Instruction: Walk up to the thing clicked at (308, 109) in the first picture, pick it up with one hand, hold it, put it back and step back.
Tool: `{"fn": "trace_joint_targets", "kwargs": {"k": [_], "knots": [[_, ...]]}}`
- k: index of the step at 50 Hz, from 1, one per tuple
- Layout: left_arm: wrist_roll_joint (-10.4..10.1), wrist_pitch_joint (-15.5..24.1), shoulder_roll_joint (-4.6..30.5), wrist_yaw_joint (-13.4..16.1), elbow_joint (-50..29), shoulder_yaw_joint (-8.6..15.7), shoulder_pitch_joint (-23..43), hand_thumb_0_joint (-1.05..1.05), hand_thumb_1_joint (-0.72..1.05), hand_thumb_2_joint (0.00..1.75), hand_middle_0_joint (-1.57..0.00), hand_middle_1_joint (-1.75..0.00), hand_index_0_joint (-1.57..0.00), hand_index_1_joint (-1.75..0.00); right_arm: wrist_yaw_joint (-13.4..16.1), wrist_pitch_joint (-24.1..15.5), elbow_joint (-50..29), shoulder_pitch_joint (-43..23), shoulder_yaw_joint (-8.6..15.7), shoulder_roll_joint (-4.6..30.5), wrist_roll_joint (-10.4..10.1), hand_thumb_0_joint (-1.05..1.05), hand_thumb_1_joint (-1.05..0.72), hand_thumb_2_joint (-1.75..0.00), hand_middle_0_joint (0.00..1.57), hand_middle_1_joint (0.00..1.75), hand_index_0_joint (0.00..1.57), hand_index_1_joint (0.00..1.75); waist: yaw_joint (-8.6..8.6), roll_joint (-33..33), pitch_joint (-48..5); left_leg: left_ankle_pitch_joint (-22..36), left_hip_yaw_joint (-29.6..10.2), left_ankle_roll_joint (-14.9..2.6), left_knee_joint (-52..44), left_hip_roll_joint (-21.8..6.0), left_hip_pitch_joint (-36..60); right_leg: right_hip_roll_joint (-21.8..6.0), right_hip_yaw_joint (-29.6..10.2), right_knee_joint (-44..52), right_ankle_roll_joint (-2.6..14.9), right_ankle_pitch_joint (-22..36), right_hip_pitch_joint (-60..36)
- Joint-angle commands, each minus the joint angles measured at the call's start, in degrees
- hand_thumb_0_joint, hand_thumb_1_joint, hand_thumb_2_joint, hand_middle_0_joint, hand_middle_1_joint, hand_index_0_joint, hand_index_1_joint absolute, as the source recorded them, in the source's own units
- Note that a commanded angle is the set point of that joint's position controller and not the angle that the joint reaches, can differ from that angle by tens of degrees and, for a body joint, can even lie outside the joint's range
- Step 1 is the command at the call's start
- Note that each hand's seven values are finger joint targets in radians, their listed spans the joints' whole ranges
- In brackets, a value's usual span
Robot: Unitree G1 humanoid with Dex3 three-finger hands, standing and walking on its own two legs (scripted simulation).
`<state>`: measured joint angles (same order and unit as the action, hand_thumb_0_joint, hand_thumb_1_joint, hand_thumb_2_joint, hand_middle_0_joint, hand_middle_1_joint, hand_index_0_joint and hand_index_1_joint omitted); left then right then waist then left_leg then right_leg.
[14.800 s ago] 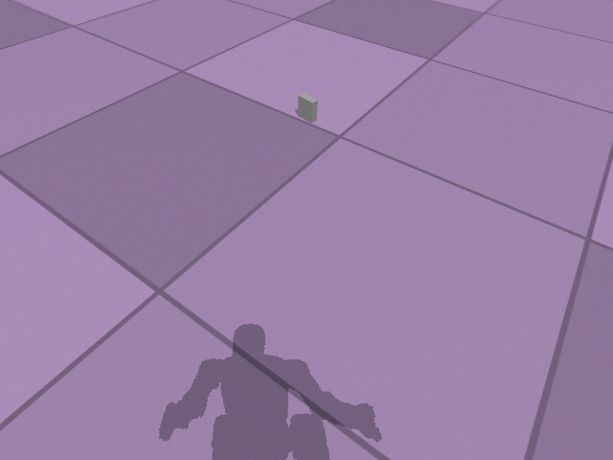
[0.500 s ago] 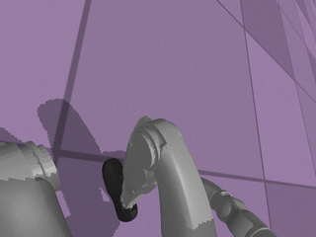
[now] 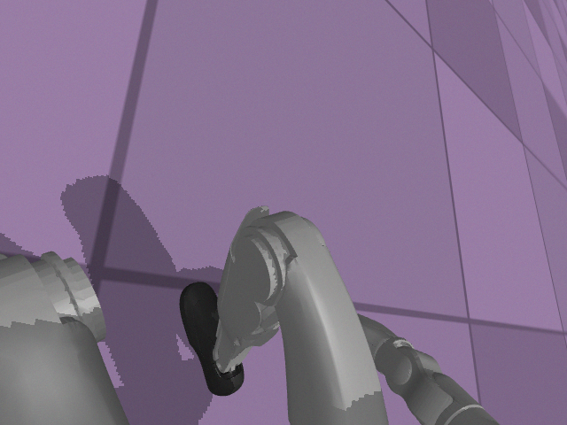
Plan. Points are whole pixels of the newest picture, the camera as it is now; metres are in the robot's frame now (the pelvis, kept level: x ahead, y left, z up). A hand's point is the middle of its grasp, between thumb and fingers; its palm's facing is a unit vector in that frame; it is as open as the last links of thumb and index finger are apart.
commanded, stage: close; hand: left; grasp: from the side
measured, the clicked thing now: out of the picture +0.43 +0.31 -0.22
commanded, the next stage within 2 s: settle in 0.44 s
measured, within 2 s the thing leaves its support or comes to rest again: leaves its support in 0.80 s
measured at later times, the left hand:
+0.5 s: hand out of the picture +0.42 +0.33 -0.18, palm faces +0.52 -0.85 +0.01, open 14.1 cm
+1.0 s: hand out of the picture +0.42 +0.34 -0.15, palm faces +0.51 -0.86 +0.04, open 14.1 cm
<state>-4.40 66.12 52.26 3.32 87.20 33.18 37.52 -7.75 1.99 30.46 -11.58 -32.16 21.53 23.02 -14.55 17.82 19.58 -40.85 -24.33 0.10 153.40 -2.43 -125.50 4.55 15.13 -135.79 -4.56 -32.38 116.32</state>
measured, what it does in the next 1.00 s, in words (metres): stands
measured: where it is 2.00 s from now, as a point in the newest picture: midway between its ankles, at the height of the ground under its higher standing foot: (147, 403)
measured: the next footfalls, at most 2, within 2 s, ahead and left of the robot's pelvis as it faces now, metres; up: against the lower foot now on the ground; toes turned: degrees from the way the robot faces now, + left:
none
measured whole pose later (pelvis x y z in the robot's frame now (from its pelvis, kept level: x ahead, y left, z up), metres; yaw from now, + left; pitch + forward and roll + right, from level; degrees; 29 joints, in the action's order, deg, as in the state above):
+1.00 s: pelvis +0.00 +0.00 +0.00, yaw +1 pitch +10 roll -19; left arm -5.8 60.9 48.6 -0.5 76.2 33.5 36.1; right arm -7.8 2.2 30.9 -8.0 -28.4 21.5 20.7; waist -13.0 16.2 17.2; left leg -40.3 -22.9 -0.3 152.8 -2.4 -126.1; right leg 3.9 14.3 -136.0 -4.0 -32.6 116.8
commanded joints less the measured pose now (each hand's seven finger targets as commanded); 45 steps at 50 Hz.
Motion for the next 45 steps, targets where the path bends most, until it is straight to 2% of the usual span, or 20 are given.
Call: {"fn": "trace_joint_targets", "kwargs": {"k": [1,4,5,9,10,11,12,20,23,27,29,33,38,39,40,41,42,43,44,45], "knots": [[-0.17,3.6,9.0,0.39,-6.55,0.51,8.14,0.0,-0.07,0.96,-0.95,-1.05,-0.97,-1.05,0.97,1.03,-0.41,0.77,7.17,21.25,-0.1,0.0,-0.89,-0.9,0.2,0.3,0.2,0.3,-6.21,-33.44,-29.56,6.62,4.91,1.81,-21.22,-3.73,21.36,1.78,7.26,7.31,4.27,6.78,-13.88],[-0.15,3.39,9.19,0.34,-6.75,0.36,8.82,0.0,-0.05,0.98,-0.98,-1.08,-1.0,-1.08,1.1,0.89,-0.28,0.71,7.23,21.17,-0.16,0.0,-0.89,-0.9,0.2,0.3,0.2,0.3,-6.43,-33.08,-29.04,5.52,5.2,1.6,-21.11,-3.74,20.52,1.85,6.99,7.73,4.3,6.01,-13.74],[-0.28,3.43,9.07,0.38,-6.88,0.13,9.9,0.0,-0.04,1.0,-0.99,-1.1,-1.01,-1.1,1.11,0.93,-0.29,0.72,7.2,21.29,-0.13,0.0,-0.89,-0.9,0.2,0.3,0.2,0.3,-7.1,-32.68,-29.32,5.39,5.26,1.5,-20.8,-3.61,20.14,1.88,7.18,7.99,4.19,6.07,-13.96],[0.04,3.2,10.67,0.32,-6.53,0.69,8.98,0.0,-0.06,0.99,-0.98,-1.08,-1.0,-1.08,1.19,0.98,-0.75,0.7,7.09,21.27,-0.36,0.0,-0.89,-0.9,0.2,0.3,0.2,0.3,-6.41,-32.51,-28.99,4.94,5.04,1.44,-21.28,-3.8,19.84,1.87,7.15,7.79,4.33,5.37,-13.41],[0.0,3.27,10.86,0.4,-6.84,0.83,9.47,0.0,-0.06,1.0,-1.0,-1.1,-1.02,-1.1,1.3,1.03,-0.65,1.0,7.17,21.56,-0.31,0.0,-0.89,-0.9,0.2,0.3,0.2,0.3,-6.58,-32.98,-29.46,5.57,5.0,1.57,-21.22,-3.89,20.63,1.86,7.18,7.67,4.24,5.95,-14.07],[0.05,3.2,9.14,0.1,-7.03,0.01,9.57,0.0,-0.07,0.99,-0.99,-1.09,-1.01,-1.09,1.25,0.97,-1.39,0.17,7.41,21.47,-0.39,0.0,-0.89,-0.9,0.2,0.3,0.2,0.3,-6.61,-32.58,-28.62,5.21,4.75,1.72,-21.52,-3.96,20.79,1.63,7.22,7.42,4.24,5.54,-13.04],[0.12,3.12,10.03,0.2,-6.85,0.92,8.85,0.0,-0.08,1.0,-1.0,-1.11,-1.02,-1.11,1.29,1.02,-0.69,0.75,7.5,21.63,-0.27,0.0,-0.89,-0.9,0.2,0.3,0.2,0.3,-6.45,-33.47,-28.86,5.44,4.63,1.85,-21.67,-4.12,21.45,1.71,7.24,7.18,4.3,5.57,-13.03],[0.13,2.95,10.37,0.33,-6.56,0.88,10.17,0.0,-0.07,1.01,-1.01,-1.12,-1.03,-1.12,1.33,1.06,-0.76,0.87,7.19,21.35,-0.2,0.0,-0.89,-0.9,0.2,0.3,0.2,0.3,-6.96,-32.62,-28.48,4.25,4.76,1.5,-21.5,-4.01,20.22,1.85,7.32,7.84,4.27,4.83,-12.95],[0.15,2.82,11.35,0.59,-6.63,1.76,9.52,0.0,-0.06,1.03,-1.02,-1.14,-1.05,-1.14,1.44,1.11,-0.8,1.46,7.1,21.37,-0.18,0.0,-0.89,-0.9,0.2,0.3,0.2,0.3,-6.64,-32.79,-29.78,6.33,4.94,1.51,-21.14,-3.99,20.95,1.87,7.2,7.67,4.27,6.4,-14.29],[0.71,2.83,10.45,0.85,-6.43,0.77,10.64,0.0,-0.05,1.04,-1.02,-1.15,-1.05,-1.14,1.34,1.13,-0.68,1.19,7.17,21.32,-0.04,0.0,-0.89,-0.89,0.2,0.3,0.2,0.3,-7.13,-33.5,-28.74,5.86,4.66,1.67,-21.57,-4.14,21.26,1.71,7.18,7.41,4.33,6.05,-13.19],[0.37,2.83,10.86,1.01,-6.66,1.27,10.91,0.0,-0.03,1.13,-1.05,-1.18,-1.05,-1.2,1.33,1.04,-0.87,1.03,7.13,21.19,-0.04,0.0,-0.91,-0.91,0.2,0.3,0.2,0.3,-7.06,-32.22,-29.04,5.1,5.23,1.28,-20.87,-3.89,20.13,1.88,7.08,8.17,4.21,5.48,-13.87],[0.39,3.21,10.71,0.63,-7.66,0.84,11.2,0.0,-0.01,1.17,-1.1,-1.23,-1.1,-1.26,1.2,1.06,-0.97,1.32,7.25,21.56,-0.13,0.0,-0.91,-0.91,0.2,0.3,0.2,0.3,-7.28,-33.38,-28.75,4.9,4.72,1.52,-21.53,-4.01,20.56,1.76,7.4,7.7,4.22,5.31,-13.47],[0.0,3.37,11.38,-0.87,-11.42,1.58,11.15,0.0,-0.03,1.16,-1.11,-1.24,-1.11,-1.26,1.14,1.03,-0.34,2.08,8.0,21.44,-0.4,0.0,-0.92,-0.91,0.2,0.3,0.2,0.3,-6.34,-35.68,-31.27,6.5,5.42,1.72,-21.28,-4.0,22.49,1.72,6.69,7.11,4.37,6.5,-14.13],[-0.41,3.31,9.18,-1.41,-12.29,0.08,11.61,0.0,-0.03,1.17,-1.12,-1.25,-1.12,-1.27,1.05,0.87,-0.94,1.53,8.12,21.55,-0.57,0.0,-0.92,-0.91,0.2,0.3,0.2,0.3,-6.56,-35.14,-31.01,6.61,5.39,1.75,-21.29,-3.89,22.2,1.54,6.69,7.25,4.3,6.83,-13.81],[-0.4,2.9,10.31,-1.68,-13.0,0.7,11.46,0.0,-0.04,1.16,-1.11,-1.24,-1.12,-1.26,1.15,0.76,-0.71,1.88,8.42,21.58,-0.78,0.0,-0.92,-0.91,0.2,0.3,0.2,0.3,-6.4,-35.87,-31.19,6.49,5.56,1.73,-21.69,-3.89,22.52,1.5,6.65,7.16,4.46,6.49,-13.59],[-0.63,2.57,9.86,-1.96,-14.18,0.67,11.8,0.0,-0.04,1.16,-1.13,-1.25,-1.13,-1.27,1.1,0.83,-0.93,2.13,8.63,21.56,-1.01,0.0,-0.92,-0.91,0.2,0.3,0.2,0.3,-5.9,-36.25,-31.55,6.84,5.73,1.86,-21.88,-3.83,22.75,1.38,6.51,7.28,4.41,6.81,-14.07],[-0.82,2.0,11.2,-2.08,-14.52,2.06,10.5,0.0,-0.04,1.16,-1.13,-1.24,-1.13,-1.27,1.18,0.88,-0.1,2.95,9.11,21.63,-1.21,0.0,-0.92,-0.91,0.2,0.3,0.2,0.3,-5.14,-36.43,-32.78,7.1,6.05,1.75,-21.71,-3.79,22.78,1.51,6.28,7.27,4.5,7.0,-14.03],[-0.91,1.59,11.03,-2.38,-15.31,2.02,10.35,0.0,-0.05,1.15,-1.12,-1.24,-1.13,-1.27,1.12,0.92,-0.4,2.98,9.4,21.68,-1.45,0.0,-0.92,-0.91,0.2,0.3,0.2,0.3,-4.85,-36.56,-32.71,7.07,6.21,1.77,-21.92,-3.67,22.49,1.31,6.19,7.11,4.54,6.94,-13.93],[-1.03,1.16,10.4,-2.64,-17.31,1.74,10.55,0.0,-0.05,1.15,-1.13,-1.24,-1.13,-1.27,1.08,0.92,-0.52,3.29,9.73,21.53,-1.56,0.0,-0.92,-0.91,0.2,0.3,0.2,0.3,-4.87,-36.96,-33.78,6.81,6.18,1.85,-22.38,-3.71,22.94,1.3,6.23,7.13,4.67,6.73,-13.77],[-1.37,0.64,8.13,-3.22,-17.82,0.75,9.86,0.0,-0.03,1.16,-1.14,-1.26,-1.15,-1.28,1.01,0.98,-0.64,3.2,10.3,21.36,-1.88,0.0,-0.92,-0.91,0.2,0.3,0.2,0.3,-4.73,-36.78,-33.51,6.44,6.39,1.86,-22.58,-3.52,22.48,1.2,6.09,7.2,4.67,6.67,-13.2]]}}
